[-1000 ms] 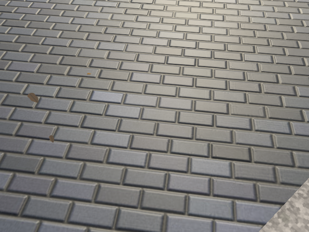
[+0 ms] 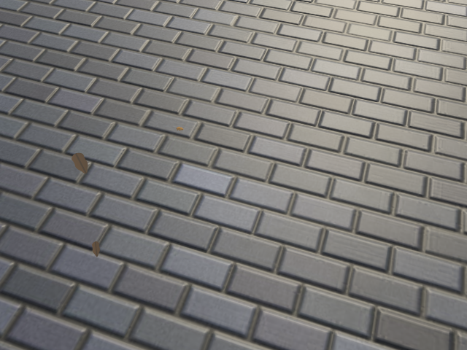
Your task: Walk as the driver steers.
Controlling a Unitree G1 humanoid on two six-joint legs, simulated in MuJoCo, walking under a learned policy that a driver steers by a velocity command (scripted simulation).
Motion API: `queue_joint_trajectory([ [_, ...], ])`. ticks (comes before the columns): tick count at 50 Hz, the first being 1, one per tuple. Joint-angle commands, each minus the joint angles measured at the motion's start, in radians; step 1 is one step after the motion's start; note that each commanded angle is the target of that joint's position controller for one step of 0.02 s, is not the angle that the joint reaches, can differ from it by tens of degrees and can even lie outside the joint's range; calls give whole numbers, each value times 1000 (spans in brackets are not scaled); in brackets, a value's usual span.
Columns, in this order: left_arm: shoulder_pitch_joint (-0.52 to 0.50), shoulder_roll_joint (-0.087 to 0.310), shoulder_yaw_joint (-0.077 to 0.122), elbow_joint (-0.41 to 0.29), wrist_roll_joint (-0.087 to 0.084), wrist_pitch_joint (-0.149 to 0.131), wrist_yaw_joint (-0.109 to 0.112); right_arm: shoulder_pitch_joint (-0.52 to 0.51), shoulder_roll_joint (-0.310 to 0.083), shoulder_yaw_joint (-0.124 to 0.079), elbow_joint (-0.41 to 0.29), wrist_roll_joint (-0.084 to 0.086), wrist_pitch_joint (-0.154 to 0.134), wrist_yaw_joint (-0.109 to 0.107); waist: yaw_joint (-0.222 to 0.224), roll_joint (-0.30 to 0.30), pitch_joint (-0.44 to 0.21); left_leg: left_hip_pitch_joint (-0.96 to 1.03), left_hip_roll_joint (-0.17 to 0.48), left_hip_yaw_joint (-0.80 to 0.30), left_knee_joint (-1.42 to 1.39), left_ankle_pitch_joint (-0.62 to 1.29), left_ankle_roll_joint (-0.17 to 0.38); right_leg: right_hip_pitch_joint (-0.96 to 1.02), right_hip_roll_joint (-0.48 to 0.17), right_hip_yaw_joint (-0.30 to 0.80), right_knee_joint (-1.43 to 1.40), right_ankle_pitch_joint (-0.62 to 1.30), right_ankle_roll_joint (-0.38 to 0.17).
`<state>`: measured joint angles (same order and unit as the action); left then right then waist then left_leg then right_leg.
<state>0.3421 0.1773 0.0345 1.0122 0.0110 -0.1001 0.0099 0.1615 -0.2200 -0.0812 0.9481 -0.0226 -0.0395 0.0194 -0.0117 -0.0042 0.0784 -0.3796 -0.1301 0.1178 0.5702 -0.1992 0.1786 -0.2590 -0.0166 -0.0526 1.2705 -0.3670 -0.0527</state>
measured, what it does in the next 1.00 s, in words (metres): walks ahead: right foot, then left foot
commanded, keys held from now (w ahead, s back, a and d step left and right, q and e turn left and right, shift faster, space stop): q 0.18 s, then no key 0.54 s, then w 0.28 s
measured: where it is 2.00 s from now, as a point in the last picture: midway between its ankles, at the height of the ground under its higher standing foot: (256, 348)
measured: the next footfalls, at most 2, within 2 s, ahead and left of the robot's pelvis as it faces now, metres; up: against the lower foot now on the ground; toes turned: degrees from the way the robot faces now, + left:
right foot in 0.44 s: +0.34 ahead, -0.09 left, +0.00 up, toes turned +11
left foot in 0.80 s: +0.20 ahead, +0.08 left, +0.00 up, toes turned +9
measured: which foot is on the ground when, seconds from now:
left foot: down 0.00-0.44, up 0.46-0.78, down 0.80-1.00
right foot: up 0.00-0.42, down 0.44-0.82, up 0.84-1.00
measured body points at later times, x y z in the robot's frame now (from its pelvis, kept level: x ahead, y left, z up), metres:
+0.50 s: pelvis +0.20 -0.03 +0.01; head +0.24 -0.04 +0.46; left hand +0.29 +0.24 -0.11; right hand +0.28 -0.29 -0.14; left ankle +0.07 +0.03 -0.67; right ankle +0.30 -0.10 -0.72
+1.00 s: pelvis +0.24 -0.03 +0.03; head +0.24 -0.02 +0.48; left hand +0.29 +0.25 -0.10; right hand +0.23 -0.29 -0.11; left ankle +0.16 +0.08 -0.72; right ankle +0.29 -0.13 -0.68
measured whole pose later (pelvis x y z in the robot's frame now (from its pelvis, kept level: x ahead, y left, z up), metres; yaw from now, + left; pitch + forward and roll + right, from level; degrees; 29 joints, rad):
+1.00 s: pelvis +0.24 -0.03 +0.03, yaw +12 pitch +0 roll +0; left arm 0.22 0.26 0.05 0.91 0.03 -0.01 -0.03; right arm 0.45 -0.21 -0.04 1.09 -0.02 -0.04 -0.02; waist -0.04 -0.01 -0.03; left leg -0.02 -0.01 -0.06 0.24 -0.23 0.03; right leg -0.41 0.00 -0.04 0.76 -0.29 -0.02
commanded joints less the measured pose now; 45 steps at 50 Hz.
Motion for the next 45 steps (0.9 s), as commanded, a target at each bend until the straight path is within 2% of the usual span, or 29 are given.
queue_joint_trajectory([
  [1,-35,120,26,-117,9,-19,2,94,-100,-19,-19,13,-11,-16,17,-94,-36,254,358,-495,-345,329,162,-348,-75,96,32,68,17],
  [2,-5,102,23,-114,23,6,4,91,-91,-13,-21,17,-21,-20,42,-77,-46,194,323,-411,-328,512,145,-277,-79,94,-10,49,36],
  [4,0,84,23,-129,29,42,7,121,-116,-13,-16,18,-38,-20,59,-45,-59,159,278,-326,-292,755,125,-248,-69,73,-93,41,66],
  [6,-49,89,23,-160,28,59,6,151,-148,-19,-20,18,-34,-21,50,2,-74,170,235,-287,-261,867,90,-276,-54,48,-182,104,85],
  [8,-123,102,23,-197,24,68,4,186,-149,-18,-28,20,-19,-23,22,47,-95,205,210,-281,-232,904,38,-311,-40,34,-256,169,96],
  [12,-243,112,14,-250,13,75,1,244,-137,-13,-39,19,6,-37,-34,86,-115,313,206,-299,-199,870,-33,-355,-27,33,-406,279,86],
  [16,-298,123,4,-269,8,70,3,275,-130,-9,-42,2,17,-53,-66,93,-102,411,238,-335,-154,878,-34,-351,-5,38,-529,269,61],
  [18,-261,138,5,-258,7,60,6,254,-134,-8,-51,-7,20,-57,-48,95,-94,408,251,-353,-110,895,-31,-276,11,46,-599,216,35],
  [20,-152,160,13,-220,7,49,15,203,-151,-10,-65,0,13,-56,7,92,-102,371,241,-366,-29,919,-50,-106,35,42,-736,221,-1],
  [21,-75,163,16,-197,12,37,21,172,-156,-8,-70,15,5,-53,60,62,-118,332,212,-352,62,856,-71,29,17,54,-872,383,-21],
  [22,5,211,23,-191,20,23,30,172,-126,5,-104,27,-8,-48,78,-40,-216,217,154,-322,233,527,-99,246,-164,219,-850,835,-72],
  [23,-17,252,28,-208,6,34,26,319,-68,7,-83,46,3,-52,11,-237,-312,67,-34,-225,494,-379,-136,384,-420,474,-803,1371,-263],
  [24,-28,201,16,-209,-15,47,15,344,-125,-2,-52,16,25,-57,-1,-140,-335,43,-17,-252,580,-468,-133,293,-430,544,-847,1197,-312],
  [25,-93,148,1,-218,-14,50,11,282,-129,-4,-38,0,40,-55,-10,-46,-221,30,12,-277,608,-403,-142,185,-364,459,-888,972,-281],
  [26,-152,115,-12,-226,-5,55,13,235,-113,1,-44,-4,49,-50,-21,-23,-159,31,37,-272,553,-355,-153,105,-298,376,-935,782,-228],
  [27,-175,103,-21,-223,3,59,17,212,-100,5,-42,-1,61,-44,-31,-57,-123,54,60,-267,481,-319,-167,56,-247,314,-978,654,-184],
  [28,-181,114,-20,-213,8,63,20,226,-87,10,-30,-1,74,-38,-40,-109,-113,99,64,-239,426,-290,-182,15,-197,257,-1003,569,-156],
  [29,-177,126,-18,-202,13,65,19,238,-78,16,-17,1,82,-35,-44,-129,-115,131,59,-209,364,-281,-191,3,-167,220,-1008,520,-136],
  [31,-144,146,-14,-179,12,65,18,220,-68,23,-1,8,92,-40,-29,-129,-125,155,63,-174,240,-292,-200,25,-158,217,-1018,421,-128],
  [34,-118,177,-4,-158,9,77,15,165,-70,31,7,10,100,-47,-2,-139,-115,173,83,-151,103,-252,-189,26,-166,258,-1051,154,-129],
  [36,-125,183,1,-151,9,90,15,163,-72,34,23,12,94,-46,-5,-143,-97,205,89,-134,13,-190,-173,-6,-164,275,-1066,23,-117],
  [37,-113,185,4,-140,4,97,13,206,-59,40,48,9,86,-43,-19,-135,-114,267,83,-110,-57,-161,-159,-34,-158,276,-1086,-114,-101],
  [39,-93,206,20,-125,-10,117,10,259,-59,44,73,-8,66,-39,-36,-136,-68,350,69,-87,-120,-213,-113,-146,-136,284,-1123,-357,-53],
  [40,-125,188,21,-138,-15,123,6,290,-68,48,81,-19,55,-40,-53,-90,-24,364,119,-156,-200,-302,-74,-213,-107,256,-1077,-376,-26],
  [41,-199,153,15,-176,-25,123,0,326,-113,40,93,-14,50,-44,-75,61,27,314,223,-348,-324,-502,-13,-296,-22,155,-953,-299,14],
  [42,-279,129,13,-210,-24,115,-9,354,-164,25,113,8,41,-45,-96,224,81,267,380,-579,-500,-671,49,-344,71,29,-709,-96,37],
  [43,-274,133,15,-211,-7,106,-15,270,-172,17,99,2,28,-50,-61,247,130,217,461,-647,-566,-597,68,-348,42,36,-548,23,27],
  [44,-214,158,25,-184,4,98,-22,208,-145,20,79,-1,17,-53,-10,158,101,236,424,-584,-564,-483,43,-348,25,61,-480,48,24],
  [45,-163,160,32,-162,18,89,-31,189,-146,17,73,3,7,-53,16,125,61,274,387,-521,-543,-397,21,-334,19,58,-446,59,21],
])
